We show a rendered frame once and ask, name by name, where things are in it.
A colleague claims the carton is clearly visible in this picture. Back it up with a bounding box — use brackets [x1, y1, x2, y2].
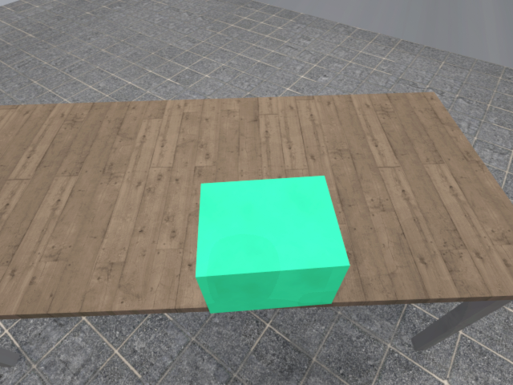
[196, 176, 350, 314]

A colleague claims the table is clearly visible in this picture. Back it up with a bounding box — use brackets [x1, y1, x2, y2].
[0, 92, 513, 367]

